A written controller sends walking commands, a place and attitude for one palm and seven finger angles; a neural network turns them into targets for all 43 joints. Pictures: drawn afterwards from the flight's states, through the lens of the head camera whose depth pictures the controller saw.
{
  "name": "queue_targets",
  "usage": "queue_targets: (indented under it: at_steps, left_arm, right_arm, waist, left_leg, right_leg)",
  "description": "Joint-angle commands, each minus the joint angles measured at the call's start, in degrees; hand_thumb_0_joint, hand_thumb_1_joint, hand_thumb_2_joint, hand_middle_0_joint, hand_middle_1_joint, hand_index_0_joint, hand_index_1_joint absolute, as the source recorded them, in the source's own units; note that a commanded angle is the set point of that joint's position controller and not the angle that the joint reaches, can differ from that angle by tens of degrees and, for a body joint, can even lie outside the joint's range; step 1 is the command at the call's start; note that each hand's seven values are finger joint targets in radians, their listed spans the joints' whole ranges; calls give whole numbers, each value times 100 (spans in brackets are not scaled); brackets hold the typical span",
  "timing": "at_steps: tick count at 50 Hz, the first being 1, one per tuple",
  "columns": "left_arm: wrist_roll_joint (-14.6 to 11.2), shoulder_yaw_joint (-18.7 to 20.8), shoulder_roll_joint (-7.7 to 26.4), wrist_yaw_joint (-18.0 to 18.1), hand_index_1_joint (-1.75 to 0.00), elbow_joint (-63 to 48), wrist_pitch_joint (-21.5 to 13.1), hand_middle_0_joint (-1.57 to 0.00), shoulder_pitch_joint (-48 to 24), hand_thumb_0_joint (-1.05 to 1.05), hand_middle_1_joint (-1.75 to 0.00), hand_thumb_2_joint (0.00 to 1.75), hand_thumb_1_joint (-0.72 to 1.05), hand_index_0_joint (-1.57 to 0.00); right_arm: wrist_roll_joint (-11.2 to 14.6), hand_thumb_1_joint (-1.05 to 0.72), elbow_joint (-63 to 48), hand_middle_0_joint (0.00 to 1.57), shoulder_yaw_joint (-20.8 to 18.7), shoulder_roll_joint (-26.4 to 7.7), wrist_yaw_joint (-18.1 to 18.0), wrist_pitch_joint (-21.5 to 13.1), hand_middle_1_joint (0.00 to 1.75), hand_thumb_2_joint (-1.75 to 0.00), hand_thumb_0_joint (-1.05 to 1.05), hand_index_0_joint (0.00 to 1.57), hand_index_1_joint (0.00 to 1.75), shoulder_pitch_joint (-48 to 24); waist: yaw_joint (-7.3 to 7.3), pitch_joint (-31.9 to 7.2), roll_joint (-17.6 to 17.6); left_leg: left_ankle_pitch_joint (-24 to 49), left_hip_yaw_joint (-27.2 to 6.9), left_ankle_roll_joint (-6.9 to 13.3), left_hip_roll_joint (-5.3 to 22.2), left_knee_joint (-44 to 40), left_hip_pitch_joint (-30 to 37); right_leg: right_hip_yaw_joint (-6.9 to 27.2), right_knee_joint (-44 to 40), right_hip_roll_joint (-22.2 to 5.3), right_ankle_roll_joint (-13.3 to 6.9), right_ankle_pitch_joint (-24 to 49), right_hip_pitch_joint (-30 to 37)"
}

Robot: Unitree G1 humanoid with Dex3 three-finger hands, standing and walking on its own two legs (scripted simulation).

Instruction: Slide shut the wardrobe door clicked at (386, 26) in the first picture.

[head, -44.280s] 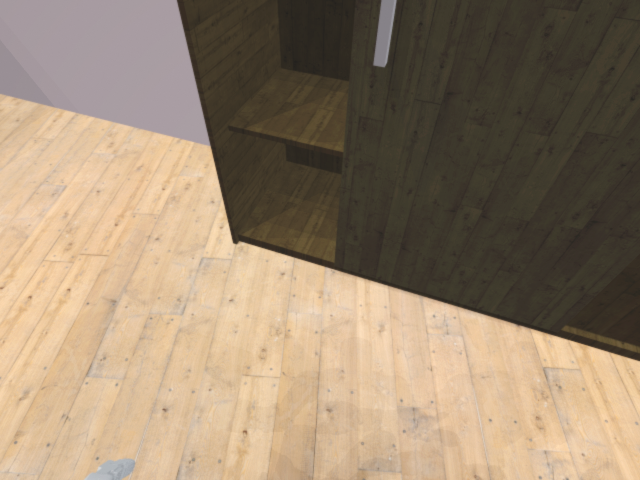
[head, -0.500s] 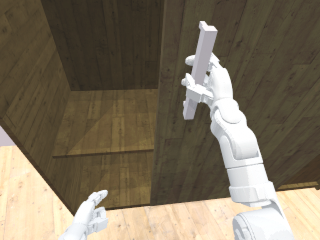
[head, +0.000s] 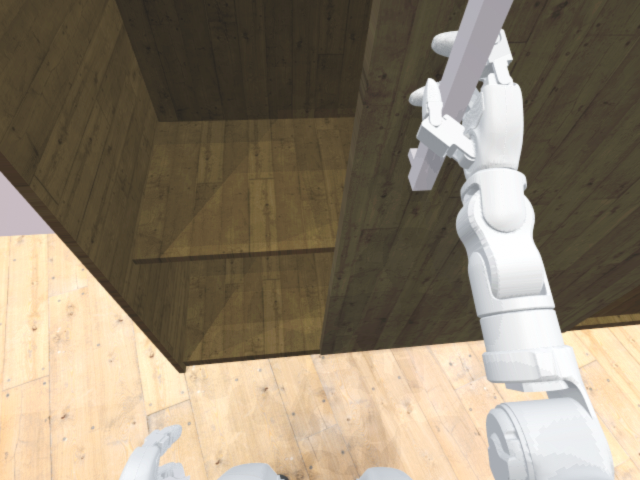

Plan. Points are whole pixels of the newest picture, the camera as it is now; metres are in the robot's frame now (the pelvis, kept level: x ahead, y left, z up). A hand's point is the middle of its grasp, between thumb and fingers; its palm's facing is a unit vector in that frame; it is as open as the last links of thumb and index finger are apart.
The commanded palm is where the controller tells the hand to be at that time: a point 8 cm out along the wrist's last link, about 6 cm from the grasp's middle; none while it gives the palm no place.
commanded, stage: step sideways, sliding the door along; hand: right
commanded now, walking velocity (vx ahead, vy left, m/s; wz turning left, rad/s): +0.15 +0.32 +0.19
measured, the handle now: (445, 90) +0.47 -0.10 +0.23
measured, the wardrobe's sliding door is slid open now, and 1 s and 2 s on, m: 0.41 0.20 0.00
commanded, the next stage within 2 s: none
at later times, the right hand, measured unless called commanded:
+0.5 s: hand (352, 125) +0.42 +0.00 +0.22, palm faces +0.07 +0.99 -0.11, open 6.8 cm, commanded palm +0.39 +0.01 +0.22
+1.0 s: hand (221, 137) +0.39 +0.12 +0.21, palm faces -0.09 +0.99 -0.14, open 7.5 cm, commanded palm +0.37 +0.09 +0.23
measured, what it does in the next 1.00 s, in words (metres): steps to the left: left foot, then right foot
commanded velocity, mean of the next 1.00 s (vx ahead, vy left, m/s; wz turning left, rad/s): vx -0.07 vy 0.29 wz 0.22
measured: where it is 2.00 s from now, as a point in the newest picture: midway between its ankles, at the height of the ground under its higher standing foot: outside the picture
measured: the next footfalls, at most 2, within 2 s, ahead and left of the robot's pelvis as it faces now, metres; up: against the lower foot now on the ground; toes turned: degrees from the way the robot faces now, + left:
left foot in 0.32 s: +0.15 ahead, +0.24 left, +0.00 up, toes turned -1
right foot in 0.66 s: +0.06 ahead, -0.07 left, +0.00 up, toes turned -9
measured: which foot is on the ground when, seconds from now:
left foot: down 0.00-0.04, up 0.06-0.30, down 0.32-0.98, up 1.00-1.00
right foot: down 0.00-0.56, up 0.58-0.64, down 0.66-0.82, up 0.84-0.96, down 0.98-1.00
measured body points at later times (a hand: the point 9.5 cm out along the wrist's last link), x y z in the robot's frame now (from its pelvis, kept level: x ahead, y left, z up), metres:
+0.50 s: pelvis +0.05 +0.11 -0.01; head +0.11 +0.11 +0.43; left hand +0.30 +0.28 -0.10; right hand +0.41 -0.05 +0.22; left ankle +0.11 +0.24 -0.72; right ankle -0.02 -0.12 -0.73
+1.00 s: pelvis +0.05 +0.18 +0.00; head +0.12 +0.19 +0.44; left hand +0.27 +0.38 -0.10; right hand +0.39 +0.07 +0.22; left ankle +0.08 +0.26 -0.72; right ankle +0.06 +0.01 -0.73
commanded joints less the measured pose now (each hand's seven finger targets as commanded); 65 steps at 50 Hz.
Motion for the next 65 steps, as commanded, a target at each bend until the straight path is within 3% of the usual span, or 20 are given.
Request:
queue_targets:
  at_steps: [1,3,12,18,21,23,26,28,31,35,39,42,45,47,49,51,56,59,61,65]
  left_arm:
    - [8,110,289,34,-30,-1059,-478,-20,-786,0,-30,90,90,-20]
    - [-15,177,428,-261,-30,-1338,-313,-20,-829,0,-30,90,90,-20]
    - [-16,163,500,-410,-30,-1764,-256,-20,-1158,0,-30,90,90,-20]
    - [-136,238,182,-274,-30,-1418,-158,-20,-1213,0,-30,90,90,-20]
    - [-36,234,297,-202,-30,-1353,-283,-20,-1427,0,-30,90,90,-20]
    - [25,323,307,-405,-30,-1643,-316,-20,-1544,0,-30,90,90,-20]
    - [-249,264,163,-454,-30,-1902,-302,-20,-1407,0,-30,90,90,-20]
    - [-177,243,52,-350,-30,-1967,-380,-20,-1520,0,-30,90,90,-20]
    - [-111,164,87,-294,-30,-1732,-419,-20,-1562,0,-30,90,90,-20]
    - [14,378,407,-564,-30,-1963,-184,-20,-1580,0,-30,90,90,-20]
    - [-95,215,227,-567,-30,-1948,-92,-20,-1401,0,-30,90,90,-20]
    - [-70,86,-95,-307,-30,-1942,-217,-20,-1479,0,-30,90,90,-20]
    - [21,98,13,-250,-30,-1724,-300,-20,-1329,0,-30,90,90,-20]
    - [34,133,62,-240,-30,-1601,-237,-20,-1311,0,-30,90,90,-20]
    - [63,267,334,-355,-30,-1766,-137,-20,-1399,0,-30,90,90,-20]
    - [112,261,357,-425,-30,-1819,13,-20,-1539,0,-30,90,90,-20]
    - [-42,20,209,-414,-30,-1878,-2,-20,-1309,0,-30,90,90,-20]
    - [-116,-72,-39,-200,-30,-1784,-59,-20,-1359,0,-30,90,90,-20]
    - [-16,37,147,-136,-30,-1601,-249,-20,-1255,0,-30,90,90,-20]
    - [56,76,251,-60,-30,-1362,-233,-20,-1107,0,-30,90,90,-20]
  right_arm:
    - [-118,-90,-2435,45,1508,516,433,-1039,140,-90,0,45,140,-3302]
    - [-54,-90,-2304,45,1713,823,604,-938,140,-90,0,45,140,-3260]
    - [-210,-90,-2777,45,2011,922,757,-857,140,-90,0,45,140,-2986]
    - [-310,-90,-3212,45,1684,466,622,-700,140,-90,0,45,140,-2103]
    - [-135,-90,-4223,45,1989,670,547,-868,140,-90,0,45,140,-1962]
    - [-129,-90,-4492,45,2087,807,619,-1024,140,-90,0,45,140,-1660]
    - [-316,-90,-4598,45,1904,497,578,-998,140,-90,0,45,140,-1419]
    - [-377,-90,-4827,45,1881,476,560,-1007,140,-90,0,45,140,-813]
    - [-261,-90,-5500,45,2055,524,466,-1071,140,-90,0,45,140,-865]
    - [-387,-90,-4936,45,1729,372,531,-1050,140,-90,0,45,140,-729]
    - [-501,-90,-4656,45,1578,191,509,-1005,140,-90,0,45,140,-549]
    - [-432,-90,-4965,45,1273,-191,445,-878,140,-90,0,45,140,29]
    - [-363,-90,-5568,45,1164,-235,349,-958,140,-90,0,45,140,96]
    - [-338,-90,-5451,45,1113,-335,333,-996,140,-90,0,45,140,112]
    - [-250,-90,-5154,45,1159,-197,453,-977,140,-90,0,45,140,228]
    - [-339,-90,-4849,45,699,-531,396,-931,140,-90,0,45,140,18]
    - [-398,-90,-4495,45,1056,-170,507,-864,140,-90,0,45,140,-515]
    - [-277,-90,-4500,45,788,-532,426,-666,140,-90,0,45,140,-602]
    - [-233,-90,-4952,45,885,-441,343,-656,140,-90,0,45,140,-290]
    - [-181,-90,-4823,45,650,-597,268,-706,140,-90,0,45,140,-487]
  waist:
    - [548,-3031,129]
    - [352,-3019,-964]
    - [406,-2414,-1234]
    - [376,-2699,1904]
    - [450,-2921,1]
    - [311,-2730,-1691]
    - [254,-2968,602]
    - [172,-3147,2301]
    - [357,-3292,1162]
    - [180,-2866,-1086]
    - [215,-2737,-144]
    - [184,-2661,1891]
    - [254,-3164,1824]
    - [384,-3286,1070]
    - [221,-3290,-641]
    - [84,-2568,-1282]
    - [215,-2675,-397]
    - [408,-2524,1525]
    - [295,-2986,1741]
    - [419,-3243,676]
  left_leg:
    - [2969,-804,14,933,914,233]
    - [-1225,-1168,-260,323,3069,-1898]
    - [290,-172,-390,172,706,-87]
    - [5216,-1562,187,1301,-284,1613]
    - [4404,-868,-362,846,764,700]
    - [324,-506,-533,297,1427,-362]
    - [3262,-770,-300,469,-495,967]
    - [7228,-1820,191,1335,-68,2408]
    - [5970,-1537,2,1214,394,1588]
    - [-1168,-866,-520,265,2483,-790]
    - [1228,-668,-428,266,51,552]
    - [6983,-2637,424,1584,-484,1386]
    - [7776,-2381,459,1460,265,2385]
    - [6022,-1892,54,1097,803,1430]
    - [396,-1190,-554,239,2100,-404]
    - [-1233,-1180,-581,145,3166,-1008]
    - [549,-585,-489,213,53,470]
    - [3491,-2191,56,1317,-1217,274]
    - [6073,-2520,348,1398,-647,1421]
    - [4774,-1694,6,917,617,1246]
  right_leg:
    - [57,-2848,-704,-147,3150,2273]
    - [1980,-2489,-2525,-1212,5677,3515]
    - [-186,-1375,-1767,-481,4951,2037]
    - [-143,-379,-438,172,363,248]
    - [-359,-2194,-1072,49,3752,1659]
    - [134,-1831,-2173,-456,6612,2257]
    - [-615,110,-1240,-222,4869,1585]
    - [-370,222,-416,194,59,-432]
    - [-572,-1786,-686,93,1342,566]
    - [353,-2253,-2836,-914,5776,1763]
    - [-617,-408,-2043,-213,5066,1458]
    - [-468,673,-419,232,-572,-527]
    - [-321,-475,-400,201,18,-607]
    - [-448,-2132,-766,118,2201,862]
    - [1012,-2618,-2709,-822,5833,2076]
    - [823,-2650,-3069,-1226,5451,1503]
    - [-453,-1065,-2199,-374,4615,1401]
    - [-702,-231,-611,158,280,346]
    - [-343,330,-311,133,182,-214]
    - [-348,-2734,-668,-8,2851,991]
